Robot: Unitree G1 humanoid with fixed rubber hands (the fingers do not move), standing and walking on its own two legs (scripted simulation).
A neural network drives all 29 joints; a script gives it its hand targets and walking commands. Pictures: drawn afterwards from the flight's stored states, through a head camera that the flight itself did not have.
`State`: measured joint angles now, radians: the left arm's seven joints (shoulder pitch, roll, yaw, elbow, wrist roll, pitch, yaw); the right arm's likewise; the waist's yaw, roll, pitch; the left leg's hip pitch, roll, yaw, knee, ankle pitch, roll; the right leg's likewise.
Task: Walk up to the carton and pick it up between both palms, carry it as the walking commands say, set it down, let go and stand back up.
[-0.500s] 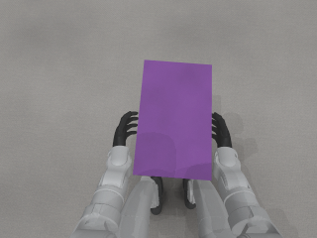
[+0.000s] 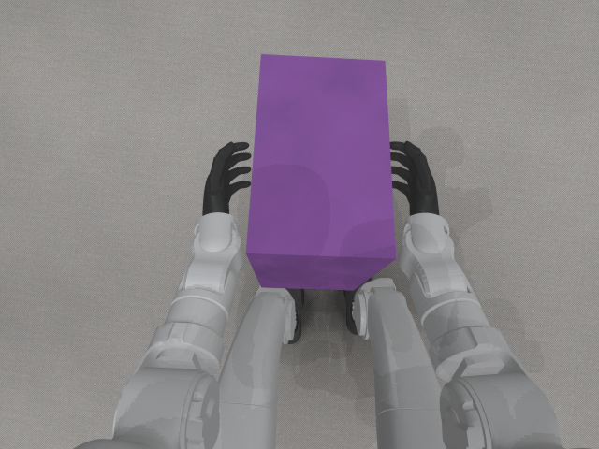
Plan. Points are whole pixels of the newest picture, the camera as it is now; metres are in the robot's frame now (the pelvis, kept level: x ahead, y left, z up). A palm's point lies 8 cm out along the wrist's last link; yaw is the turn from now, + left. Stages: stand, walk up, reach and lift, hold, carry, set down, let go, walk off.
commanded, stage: set down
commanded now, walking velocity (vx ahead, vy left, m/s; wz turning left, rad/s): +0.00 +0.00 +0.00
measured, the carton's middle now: (314, 190) +0.39 +0.02 -0.27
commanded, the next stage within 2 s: none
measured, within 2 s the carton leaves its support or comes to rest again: neither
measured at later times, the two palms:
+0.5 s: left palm (233, 200) +0.38 +0.15 -0.26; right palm (402, 199) +0.38 -0.12 -0.25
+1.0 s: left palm (247, 167) +0.44 +0.14 -0.34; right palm (391, 172) +0.43 -0.12 -0.35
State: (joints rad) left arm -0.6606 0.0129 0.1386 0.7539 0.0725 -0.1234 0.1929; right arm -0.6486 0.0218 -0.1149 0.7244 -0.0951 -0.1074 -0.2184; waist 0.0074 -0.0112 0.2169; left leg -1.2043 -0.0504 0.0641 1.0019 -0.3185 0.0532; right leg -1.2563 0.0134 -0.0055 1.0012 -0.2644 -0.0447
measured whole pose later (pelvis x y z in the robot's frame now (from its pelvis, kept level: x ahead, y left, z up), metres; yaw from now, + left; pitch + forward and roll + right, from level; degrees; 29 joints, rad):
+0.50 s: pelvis -0.06 +0.01 -0.09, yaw -2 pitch +22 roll +2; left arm -0.95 0.12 0.17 0.72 0.00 0.00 0.20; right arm -0.97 -0.03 -0.11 0.66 0.01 0.04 -0.27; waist 0.01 -0.03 0.53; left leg -1.40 -0.05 0.06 1.42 -0.41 0.04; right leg -1.45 0.05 0.01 1.39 -0.32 -0.04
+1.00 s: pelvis -0.06 +0.00 -0.17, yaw +0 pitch +26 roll +2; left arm -1.26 0.16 0.19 0.87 -0.04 0.12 0.18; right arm -1.22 -0.16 -0.11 0.82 0.07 0.16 -0.25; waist 0.01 -0.01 0.52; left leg -1.69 -0.07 0.06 1.73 -0.50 0.04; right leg -1.75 0.05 0.00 1.70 -0.42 -0.04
